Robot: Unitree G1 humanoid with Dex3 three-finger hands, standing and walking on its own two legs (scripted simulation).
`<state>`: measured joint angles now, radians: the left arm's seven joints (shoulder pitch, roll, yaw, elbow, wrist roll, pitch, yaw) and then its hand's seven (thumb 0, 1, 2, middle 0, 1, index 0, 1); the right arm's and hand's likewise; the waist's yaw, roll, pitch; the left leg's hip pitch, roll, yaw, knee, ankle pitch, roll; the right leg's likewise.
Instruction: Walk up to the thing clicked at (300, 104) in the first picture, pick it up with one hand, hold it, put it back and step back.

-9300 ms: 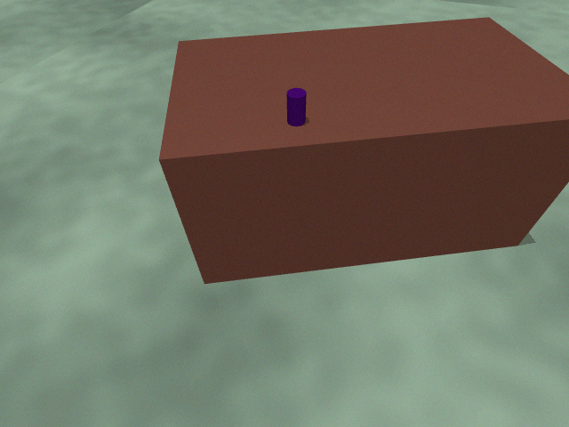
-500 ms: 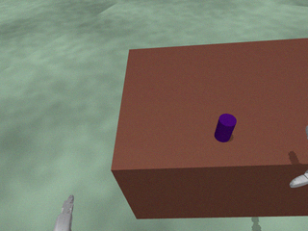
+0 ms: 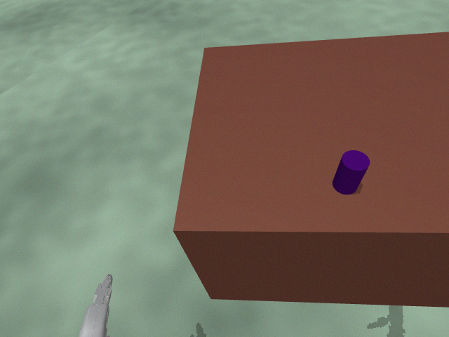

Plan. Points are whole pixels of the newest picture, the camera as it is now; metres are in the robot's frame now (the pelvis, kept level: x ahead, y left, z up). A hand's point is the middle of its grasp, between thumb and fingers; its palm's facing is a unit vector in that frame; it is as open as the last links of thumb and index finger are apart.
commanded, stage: go down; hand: right
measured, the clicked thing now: (349, 173) +0.48 -0.21 -0.05
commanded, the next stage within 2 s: approach in 1.56 s
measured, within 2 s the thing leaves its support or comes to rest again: neither
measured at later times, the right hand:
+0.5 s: hand out of the picture +0.38 -0.39 +0.09, palm faces +0.22 +0.98 +0.01, open 17.6 cm
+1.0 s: hand out of the picture +0.40 -0.40 +0.09, palm faces +0.23 +0.97 +0.01, open 17.7 cm
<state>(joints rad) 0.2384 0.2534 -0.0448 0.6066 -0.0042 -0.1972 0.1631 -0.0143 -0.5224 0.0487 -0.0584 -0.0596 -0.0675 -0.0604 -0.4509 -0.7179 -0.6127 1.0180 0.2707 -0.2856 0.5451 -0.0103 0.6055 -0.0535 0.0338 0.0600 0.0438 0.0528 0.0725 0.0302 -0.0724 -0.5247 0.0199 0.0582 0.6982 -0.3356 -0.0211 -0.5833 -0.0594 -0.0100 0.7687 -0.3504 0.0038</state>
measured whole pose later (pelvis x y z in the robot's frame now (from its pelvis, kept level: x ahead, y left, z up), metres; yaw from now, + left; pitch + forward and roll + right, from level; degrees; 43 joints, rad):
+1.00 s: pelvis +0.00 -0.01 -0.02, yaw +0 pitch +15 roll +4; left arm 0.28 0.27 -0.06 0.46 0.01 -0.18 0.14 -0.01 -0.54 0.06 -0.06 -0.06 -0.06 -0.06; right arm -0.62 -0.87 -0.67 1.16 0.19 -0.25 0.56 -0.01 0.60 -0.07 0.04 0.06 0.05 0.06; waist 0.12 0.04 -0.11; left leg -0.68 0.01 0.07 0.81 -0.38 -0.03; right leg -0.76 -0.07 0.01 0.91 -0.41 0.00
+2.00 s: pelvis -0.01 -0.01 -0.03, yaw +0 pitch +17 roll +3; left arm 0.27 0.27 -0.04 0.41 0.02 -0.18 0.12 -0.01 -0.53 0.04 -0.07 -0.06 -0.07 -0.06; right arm -0.62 -0.75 -0.57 1.15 0.21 -0.30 0.51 -0.01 0.60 -0.07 0.03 0.06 0.04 0.05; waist 0.12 0.04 -0.12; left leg -0.78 0.02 0.06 0.90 -0.41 -0.03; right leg -0.86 -0.06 0.01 0.99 -0.43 -0.01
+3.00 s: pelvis -0.02 +0.00 -0.07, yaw +2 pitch +21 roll +3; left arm 0.40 0.24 0.05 0.01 0.07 -0.04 -0.02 -0.01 -0.55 0.06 -0.06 -0.05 -0.06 -0.06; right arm -0.69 -0.43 -0.48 1.07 0.04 -0.46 0.07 -0.01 0.54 -0.03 0.11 0.06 0.11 0.06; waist 0.20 0.02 -0.13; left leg -1.00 0.00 0.05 1.11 -0.48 -0.02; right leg -1.05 -0.09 0.01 1.18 -0.50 0.00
